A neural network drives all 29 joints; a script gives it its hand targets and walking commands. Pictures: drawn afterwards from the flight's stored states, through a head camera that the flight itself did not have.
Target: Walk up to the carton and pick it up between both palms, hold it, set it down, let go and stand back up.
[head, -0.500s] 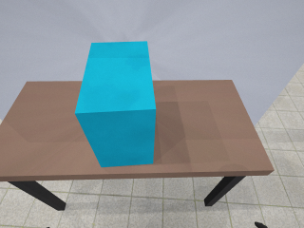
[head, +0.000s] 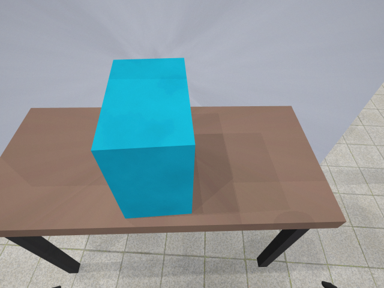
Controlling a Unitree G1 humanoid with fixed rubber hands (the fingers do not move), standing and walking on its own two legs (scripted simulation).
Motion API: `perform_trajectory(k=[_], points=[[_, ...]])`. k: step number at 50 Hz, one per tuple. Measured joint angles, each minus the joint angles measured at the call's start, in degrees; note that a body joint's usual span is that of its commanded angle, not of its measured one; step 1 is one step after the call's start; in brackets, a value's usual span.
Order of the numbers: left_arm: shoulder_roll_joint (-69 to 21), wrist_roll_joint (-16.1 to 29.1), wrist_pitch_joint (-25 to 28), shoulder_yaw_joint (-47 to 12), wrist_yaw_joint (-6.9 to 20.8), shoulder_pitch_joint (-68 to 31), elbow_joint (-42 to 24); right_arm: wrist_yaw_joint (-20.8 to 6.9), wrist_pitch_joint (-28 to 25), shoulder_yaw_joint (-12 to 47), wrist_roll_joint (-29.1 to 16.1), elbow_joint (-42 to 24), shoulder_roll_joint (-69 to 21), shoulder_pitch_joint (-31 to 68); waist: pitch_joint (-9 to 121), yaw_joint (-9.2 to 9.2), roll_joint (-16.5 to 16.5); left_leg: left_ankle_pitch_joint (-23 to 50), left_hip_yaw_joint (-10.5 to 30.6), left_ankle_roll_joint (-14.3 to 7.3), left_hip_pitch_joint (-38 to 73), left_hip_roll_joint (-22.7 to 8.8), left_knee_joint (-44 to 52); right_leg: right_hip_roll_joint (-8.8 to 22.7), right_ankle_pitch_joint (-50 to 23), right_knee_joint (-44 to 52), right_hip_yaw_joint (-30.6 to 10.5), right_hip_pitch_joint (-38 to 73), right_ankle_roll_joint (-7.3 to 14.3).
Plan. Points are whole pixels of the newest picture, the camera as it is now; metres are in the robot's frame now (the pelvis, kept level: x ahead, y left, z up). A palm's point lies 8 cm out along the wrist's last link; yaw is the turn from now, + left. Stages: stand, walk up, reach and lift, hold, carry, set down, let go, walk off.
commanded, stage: walk up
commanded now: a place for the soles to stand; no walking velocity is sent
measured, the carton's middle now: (154, 139) +0.46 +0.10 +0.03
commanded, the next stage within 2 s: none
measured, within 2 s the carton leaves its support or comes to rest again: neither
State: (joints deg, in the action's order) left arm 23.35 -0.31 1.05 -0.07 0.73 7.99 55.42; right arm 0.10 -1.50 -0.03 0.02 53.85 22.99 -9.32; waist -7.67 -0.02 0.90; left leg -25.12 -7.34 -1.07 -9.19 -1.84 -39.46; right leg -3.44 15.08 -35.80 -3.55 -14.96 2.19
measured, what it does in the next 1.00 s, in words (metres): steps on the spot: left foot, then right foot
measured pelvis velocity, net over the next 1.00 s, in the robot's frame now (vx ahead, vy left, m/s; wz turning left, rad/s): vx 0.03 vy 0.01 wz -0.01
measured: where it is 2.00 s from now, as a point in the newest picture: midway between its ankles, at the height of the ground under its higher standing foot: outside the picture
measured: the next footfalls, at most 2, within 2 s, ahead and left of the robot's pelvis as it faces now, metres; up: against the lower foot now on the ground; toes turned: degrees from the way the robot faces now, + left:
left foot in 0.20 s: +0.03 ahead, +0.11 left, +0.00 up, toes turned +7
right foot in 0.48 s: +0.09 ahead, -0.09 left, +0.00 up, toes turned +5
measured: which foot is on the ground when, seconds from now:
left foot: up 0.00-0.18, down 0.20-0.52, up 0.54-0.76, down 0.78-1.00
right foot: down 0.00-0.24, up 0.26-0.46, down 0.48-0.82, up 0.84-1.00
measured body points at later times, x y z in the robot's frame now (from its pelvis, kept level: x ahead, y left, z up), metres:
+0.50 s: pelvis +0.01 +0.00 +0.00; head +0.04 +0.01 +0.45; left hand +0.12 +0.32 -0.12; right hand +0.10 -0.32 -0.11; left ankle -0.01 +0.11 -0.73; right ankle +0.05 -0.10 -0.73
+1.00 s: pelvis +0.03 +0.01 +0.00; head +0.04 +0.03 +0.45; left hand +0.13 +0.33 -0.12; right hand +0.12 -0.30 -0.10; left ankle +0.02 +0.11 -0.73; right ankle +0.03 -0.10 -0.71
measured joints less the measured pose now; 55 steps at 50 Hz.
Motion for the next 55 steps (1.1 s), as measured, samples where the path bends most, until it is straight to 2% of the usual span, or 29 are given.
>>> perform_trajectory(k=[3, 8, 9, 11, 12, 16, 19, 23, 25, 27, 31, 36, 38, 40, 41, 44, 47, 49, 52, 54, 55], points=[[-0.9, 0.0, 0.0, 0.0, -0.4, 0.3, 0.0, 0.0, 0.3, 0.0, 0.0, -0.3, 0.2, 0.0, 0.2, 0.02, -0.5, -6.0, 0.2, 0.0, -1.3, 0.2, -1.7, 0.0, 0.6, 0.7, -0.2, 0.0, 0.2], [-2.1, 0.0, 0.0, 0.0, -0.6, 0.3, 0.0, 0.0, 0.4, 0.0, 0.0, -0.3, 0.5, 0.0, 0.3, 0.04, -0.9, -6.0, 0.3, 0.0, -1.5, 0.1, -0.5, 0.0, 0.3, 1.2, -0.2, 0.0, 0.2], [-2.3, 0.0, 0.0, 0.0, -0.6, 0.3, -0.1, 0.0, 0.4, 0.0, 0.0, -0.2, 0.5, 0.0, 0.3, 0.06, -1.0, -4.9, 0.3, 0.0, -1.3, 0.1, 1.4, 0.0, 0.3, 1.2, -0.1, 0.0, 0.1], [-2.6, 0.0, 0.0, 0.0, -0.6, 0.1, -0.1, 0.1, 0.2, 0.0, 0.0, 0.2, 0.4, 0.0, 0.3, 0.05, -0.9, 4.5, 0.3, -0.1, -0.6, 0.1, 4.9, 0.0, 0.4, 1.0, 0.0, 0.0, -0.1], [-2.6, 0.0, 0.0, 0.0, -0.6, 0.0, -0.1, 0.2, 0.0, 0.0, 0.0, 0.5, 0.1, 0.0, 0.3, 0.04, -0.7, 6.7, 0.2, -0.3, -0.4, 0.3, 5.1, 0.0, 0.5, 0.5, -0.2, 0.0, -0.1], [-1.8, 0.0, -0.3, 0.0, -0.5, -0.3, -0.1, 0.2, -0.4, 0.0, 0.0, 1.2, -1.0, 0.0, 0.3, 0.07, 0.3, 4.1, 0.3, -1.1, 1.2, 0.4, 5.1, 0.0, 7.0, -8.3, -0.3, -0.4, -0.1], [-0.5, 0.0, -0.3, 0.0, 0.1, -0.3, -0.1, 0.2, -0.7, 0.0, 0.0, 1.2, -1.2, 0.0, 0.2, 0.03, 0.8, 3.7, 0.2, -1.1, 1.3, 0.4, 5.1, 0.1, 7.6, -11.7, -0.4, -0.5, -0.1], [0.7, 0.0, -0.3, 0.0, 0.6, -0.2, -0.1, -0.2, -0.7, 0.0, 0.0, 1.2, -0.4, 0.0, 0.3, -0.01, 0.9, 3.5, 0.0, -0.6, 0.9, 0.4, 5.1, 0.4, 7.7, -4.4, -0.4, -0.3, -0.1], [0.8, 0.0, -0.1, 0.0, 0.5, -0.2, 0.1, -0.2, -0.7, 0.0, 0.0, 1.1, -0.1, 0.0, 0.3, 0.02, 0.6, 3.2, 0.0, 0.0, 1.0, 0.2, 4.8, 0.3, 1.3, 0.4, -0.2, 0.4, -0.1], [0.3, 0.0, 0.3, 0.0, 0.3, -0.1, 0.3, -0.2, -0.4, 0.0, 0.0, 0.7, 0.2, 0.0, 0.2, 0.0, 0.0, 3.4, 0.0, 0.1, 0.1, -0.1, 2.3, 0.1, 0.6, 0.1, 0.0, 0.5, -0.1], [-0.7, 0.0, 0.4, 0.0, -0.3, 1.0, 0.3, -0.2, 0.0, 0.0, 0.0, -0.5, 0.4, 0.0, 0.4, 0.02, -0.5, -5.5, 0.2, 0.1, -2.3, 0.3, -2.0, 0.0, 1.3, 1.0, -0.6, 0.6, 0.3], [-1.8, 0.0, 0.4, 0.0, -0.6, 1.1, 0.1, -0.2, 0.1, 0.0, 0.0, -0.5, 0.7, 0.0, 0.4, 0.03, -0.9, -5.7, 0.5, 0.1, -3.0, 0.3, -1.6, 0.0, 1.2, 1.5, -0.6, 0.6, 0.3], [-2.1, 0.0, 0.4, 0.0, -0.6, 1.1, -0.2, -0.2, 0.1, 0.0, 0.0, -0.5, 0.7, 0.0, 0.4, 0.06, -0.9, -4.4, 0.5, 0.1, -2.7, 0.3, 1.2, 0.0, 1.2, 1.5, -0.5, 0.6, 0.2], [-2.3, 0.0, 0.4, 0.0, -0.6, 0.9, -0.4, 0.0, -0.1, 0.0, 0.0, -0.3, 0.6, 0.0, 0.4, 0.05, -0.9, 5.2, 0.5, -0.2, -1.8, 0.3, 5.1, 0.0, 1.6, 0.8, -0.4, 0.6, -0.1], [-2.3, 0.0, 0.3, 0.0, -0.6, 0.8, -0.4, 0.1, -0.3, 0.0, 0.0, 0.0, 0.2, 0.0, 0.4, 0.05, -0.5, 7.2, 0.4, -0.5, -1.4, 0.5, 5.2, 0.1, 1.7, -0.2, -0.7, 0.6, -0.1], [-2.0, 0.0, 0.0, 0.0, -0.6, 0.4, -0.3, 0.1, -0.7, 0.0, 0.0, 0.5, -1.0, 0.0, 0.4, 0.08, 0.3, 5.3, 0.5, -1.3, 0.4, 0.7, 5.2, 0.1, 7.4, -7.9, -0.8, -0.1, -0.1], [-0.8, 0.0, -0.2, 0.0, -0.4, 0.4, -0.3, 0.1, -0.9, 0.0, 0.0, 0.5, -1.7, 0.0, 0.4, 0.04, 1.0, 4.5, 0.4, -1.4, 1.1, 0.6, 5.2, 0.1, 8.3, -12.5, -0.8, -0.2, -0.1], [-0.1, 0.0, -0.2, 0.0, -0.1, 0.4, 0.0, 0.1, -1.0, 0.0, 0.0, 0.5, -1.7, 0.0, 0.4, 0.01, 1.3, 4.5, 0.4, -1.3, 0.8, 0.7, 5.2, 0.2, 8.4, -11.0, -0.8, -0.2, -0.1], [0.4, 0.0, -0.2, 0.0, 0.0, 0.5, 0.6, 0.1, -1.0, 0.0, 0.0, 0.4, -1.5, 0.0, 0.5, -0.02, 1.3, 4.5, 0.1, -0.9, 0.4, 0.7, 5.2, 0.4, 8.4, -2.7, -0.9, 0.6, -0.1], [0.3, 0.0, -0.2, 0.0, 0.0, 0.5, 1.0, 0.1, -0.8, 0.0, 0.0, 0.4, -1.3, 0.0, 0.5, 0.03, 1.0, 4.4, 0.1, -0.3, 0.5, 0.5, 5.2, 0.3, -0.1, 1.5, -0.7, 1.4, -0.1], [0.0, 0.0, -0.2, 0.0, 0.0, 0.5, 1.1, 0.1, -0.6, 0.0, 0.0, 0.4, -1.2, 0.0, 0.4, 0.03, 0.6, 4.5, 0.1, -0.2, 0.5, 0.3, 5.1, 0.1, -0.7, 1.4, -0.5, 1.4, -0.1]])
